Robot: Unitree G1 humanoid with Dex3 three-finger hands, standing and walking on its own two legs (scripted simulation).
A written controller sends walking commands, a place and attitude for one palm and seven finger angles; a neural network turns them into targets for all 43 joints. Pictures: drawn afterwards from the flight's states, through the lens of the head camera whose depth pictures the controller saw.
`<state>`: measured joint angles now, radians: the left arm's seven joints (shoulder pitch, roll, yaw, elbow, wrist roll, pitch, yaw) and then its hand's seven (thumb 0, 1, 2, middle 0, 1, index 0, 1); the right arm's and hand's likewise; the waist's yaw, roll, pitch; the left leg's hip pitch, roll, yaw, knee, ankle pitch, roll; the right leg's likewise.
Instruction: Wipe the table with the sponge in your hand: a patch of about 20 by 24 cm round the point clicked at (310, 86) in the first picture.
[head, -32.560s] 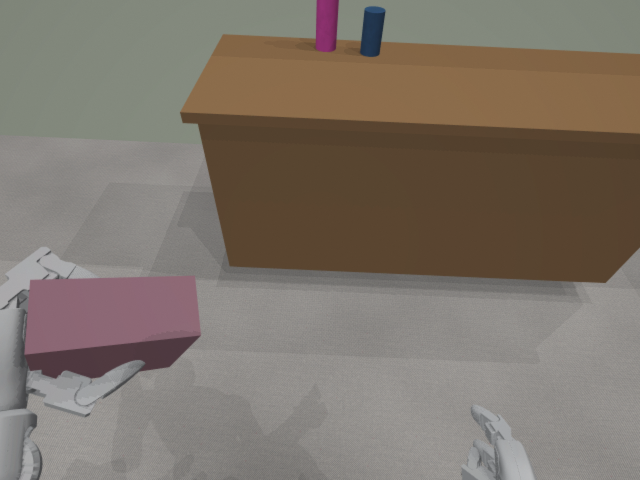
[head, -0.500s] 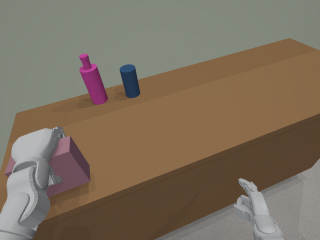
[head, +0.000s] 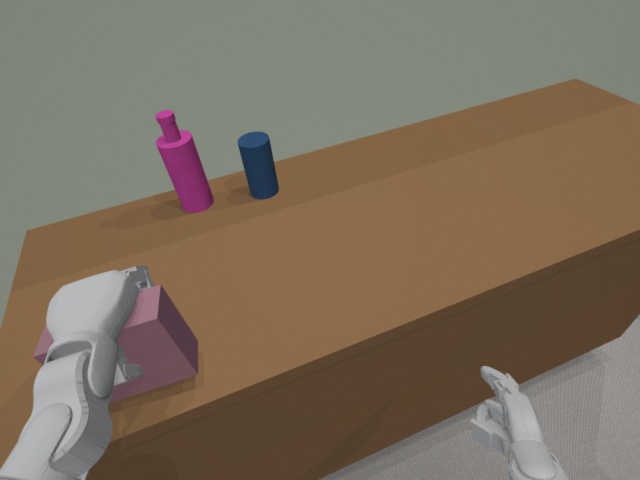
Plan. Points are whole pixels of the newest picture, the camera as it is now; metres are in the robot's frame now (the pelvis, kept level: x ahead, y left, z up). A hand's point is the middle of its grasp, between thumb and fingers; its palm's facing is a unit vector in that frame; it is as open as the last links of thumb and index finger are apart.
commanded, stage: move the sponge above the wiping area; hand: left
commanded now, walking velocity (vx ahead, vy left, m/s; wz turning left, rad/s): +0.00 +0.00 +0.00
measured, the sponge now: (134, 356) +0.23 +0.29 +0.04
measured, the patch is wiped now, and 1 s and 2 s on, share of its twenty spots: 0.00 0.00 0.00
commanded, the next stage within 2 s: none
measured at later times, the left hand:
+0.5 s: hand (126, 319) +0.25 +0.29 +0.09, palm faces +0.08 -0.10 -0.99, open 10.1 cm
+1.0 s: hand (105, 317) +0.24 +0.30 +0.12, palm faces +0.15 -0.07 -0.99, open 10.1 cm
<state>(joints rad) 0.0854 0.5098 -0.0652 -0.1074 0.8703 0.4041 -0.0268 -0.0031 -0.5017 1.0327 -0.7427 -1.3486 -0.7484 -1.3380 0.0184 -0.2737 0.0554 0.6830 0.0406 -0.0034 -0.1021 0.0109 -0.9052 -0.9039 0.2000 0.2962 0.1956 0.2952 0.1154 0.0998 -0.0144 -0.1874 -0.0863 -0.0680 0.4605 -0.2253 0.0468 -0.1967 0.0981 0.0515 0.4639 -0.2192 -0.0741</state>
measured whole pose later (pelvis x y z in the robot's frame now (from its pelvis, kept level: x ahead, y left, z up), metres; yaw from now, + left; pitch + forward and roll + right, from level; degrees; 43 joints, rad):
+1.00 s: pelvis +0.01 +0.01 +0.00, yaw -1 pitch -4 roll +0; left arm 0.09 0.49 -0.10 -0.20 0.91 0.51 0.04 0.00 -0.50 1.03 -0.75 -1.35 -0.75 -1.33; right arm -0.04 -0.23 0.08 0.69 0.04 0.06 -0.05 0.01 -0.90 -0.90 0.20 0.30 0.20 0.30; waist 0.15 0.09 -0.02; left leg -0.14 -0.09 -0.06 0.42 -0.22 0.06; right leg -0.14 0.09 0.07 0.42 -0.21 -0.06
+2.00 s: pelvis +0.01 +0.00 +0.00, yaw +0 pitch -2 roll +0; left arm 0.01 0.51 -0.03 -0.09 0.85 0.58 0.03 0.00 -0.50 1.03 -0.74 -1.35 -0.75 -1.34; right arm -0.04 -0.24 0.08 0.69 0.06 0.04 -0.07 0.01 -0.90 -0.90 0.20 0.30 0.20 0.30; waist 0.11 0.11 -0.04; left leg -0.16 -0.08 -0.07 0.42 -0.22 0.05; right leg -0.16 0.10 0.06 0.41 -0.20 -0.07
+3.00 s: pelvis +0.00 +0.01 +0.00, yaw +0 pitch -3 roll +0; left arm 0.12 0.48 -0.11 -0.20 0.87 0.58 -0.06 0.00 -0.50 1.03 -0.74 -1.35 -0.75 -1.34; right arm -0.03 -0.27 0.07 0.65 0.06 0.05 -0.07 0.01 -0.90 -0.90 0.20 0.30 0.20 0.30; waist 0.12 0.10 -0.01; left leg -0.16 -0.09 -0.07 0.44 -0.22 0.06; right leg -0.15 0.09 0.05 0.42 -0.21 -0.07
